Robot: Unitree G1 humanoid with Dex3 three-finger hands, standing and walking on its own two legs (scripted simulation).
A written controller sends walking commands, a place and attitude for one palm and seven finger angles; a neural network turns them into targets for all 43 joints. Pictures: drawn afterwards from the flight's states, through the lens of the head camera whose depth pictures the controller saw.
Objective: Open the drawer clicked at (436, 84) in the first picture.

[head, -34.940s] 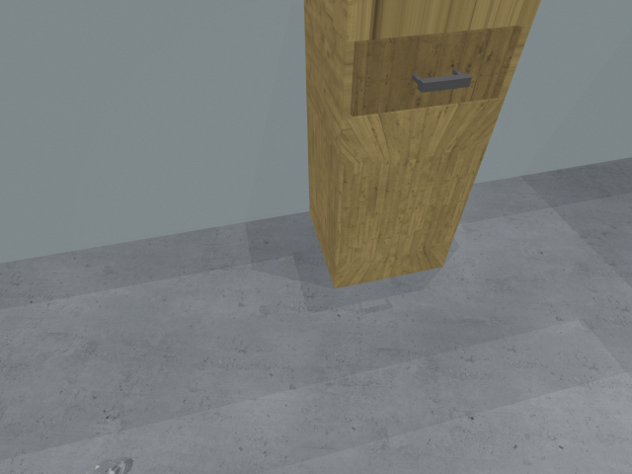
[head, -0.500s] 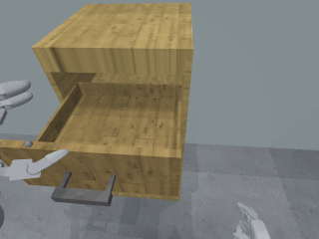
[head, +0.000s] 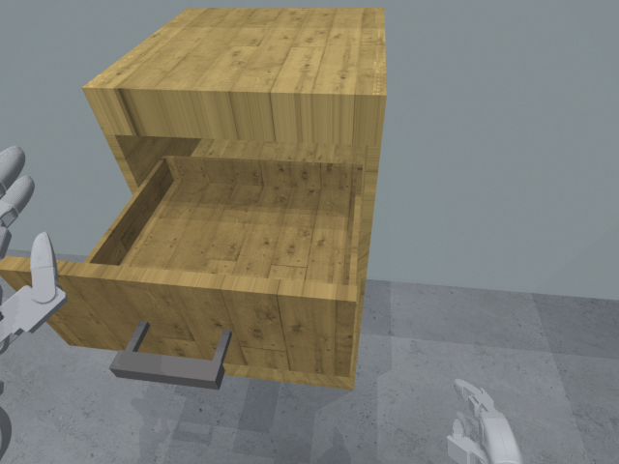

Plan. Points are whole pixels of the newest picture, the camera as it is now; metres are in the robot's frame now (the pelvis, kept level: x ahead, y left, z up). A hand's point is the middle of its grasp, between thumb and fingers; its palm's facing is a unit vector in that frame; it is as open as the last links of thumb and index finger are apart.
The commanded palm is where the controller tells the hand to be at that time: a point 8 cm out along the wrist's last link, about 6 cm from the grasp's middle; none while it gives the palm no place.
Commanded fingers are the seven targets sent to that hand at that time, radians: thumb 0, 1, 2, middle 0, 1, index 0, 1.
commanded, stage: draw the hand back to the body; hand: left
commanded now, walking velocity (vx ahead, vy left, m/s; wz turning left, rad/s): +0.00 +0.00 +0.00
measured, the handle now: (175, 351) +0.22 +0.20 +0.06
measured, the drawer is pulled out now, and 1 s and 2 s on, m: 0.29 0.29 0.29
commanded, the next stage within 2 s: step back with the hand held close in 0.04 s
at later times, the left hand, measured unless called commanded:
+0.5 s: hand (91, 298) +0.19 +0.21 +0.22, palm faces +0.26 -0.78 -0.56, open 7.4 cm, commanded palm +0.12 +0.28 +0.25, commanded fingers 0.00 0.90 0.90 -0.20 -0.30 -0.20 -0.30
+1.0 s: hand out of the picture +0.09 +0.22 +0.24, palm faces +0.42 -0.81 -0.41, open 7.4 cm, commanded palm +0.03 +0.29 +0.25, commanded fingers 0.00 0.90 0.90 -0.20 -0.30 -0.20 -0.30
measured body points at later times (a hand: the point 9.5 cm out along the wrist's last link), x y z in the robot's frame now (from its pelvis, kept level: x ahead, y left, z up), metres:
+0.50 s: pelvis -0.02 +0.01 +0.00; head +0.00 +0.00 +0.45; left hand +0.17 +0.26 +0.25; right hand +0.13 -0.25 -0.08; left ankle +0.01 +0.09 -0.74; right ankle -0.04 -0.10 -0.74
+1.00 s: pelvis -0.11 +0.01 -0.01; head -0.11 +0.02 +0.44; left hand +0.07 +0.27 +0.26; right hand +0.03 -0.23 -0.10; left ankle -0.09 +0.12 -0.72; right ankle -0.04 -0.10 -0.74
